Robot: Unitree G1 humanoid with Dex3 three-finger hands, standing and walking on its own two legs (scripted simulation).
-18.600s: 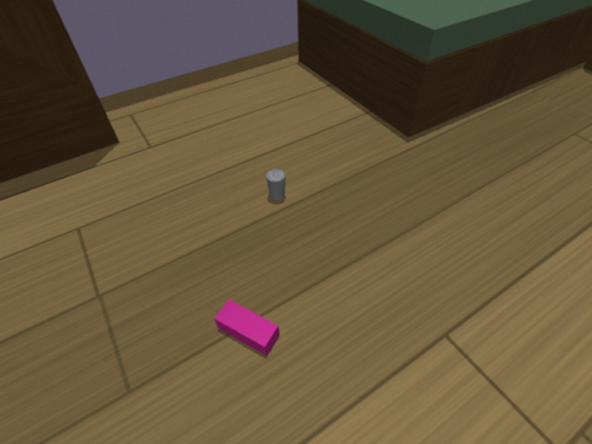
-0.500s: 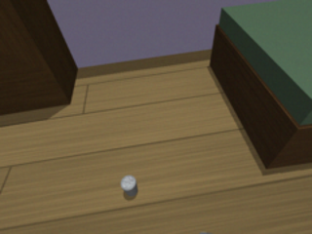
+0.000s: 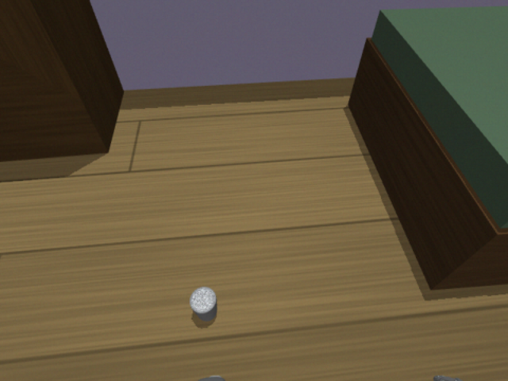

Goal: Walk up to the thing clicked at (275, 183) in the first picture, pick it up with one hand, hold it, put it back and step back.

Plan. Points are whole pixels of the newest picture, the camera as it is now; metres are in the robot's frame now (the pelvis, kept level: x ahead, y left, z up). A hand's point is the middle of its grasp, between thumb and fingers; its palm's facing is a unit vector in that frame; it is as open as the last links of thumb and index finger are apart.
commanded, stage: walk up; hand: left
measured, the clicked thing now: (205, 306) +0.46 +0.21 -0.69
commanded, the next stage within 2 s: stand in 0.94 s
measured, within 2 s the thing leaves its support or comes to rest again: neither
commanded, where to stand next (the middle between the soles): +0.11 +0.01 m, yaw -1 degrees
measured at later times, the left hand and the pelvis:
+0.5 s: hand out of the picture +0.08 +0.26 -0.13, palm faces -0.01 -0.94 -0.35, open 7.4 cm; pelvis +0.01 +0.01 +0.03, yaw +0 degrees
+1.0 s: hand out of the picture +0.09 +0.26 -0.13, palm faces -0.03 -0.94 -0.34, open 7.4 cm; pelvis +0.02 +0.00 +0.03, yaw +0 degrees
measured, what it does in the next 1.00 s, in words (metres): stands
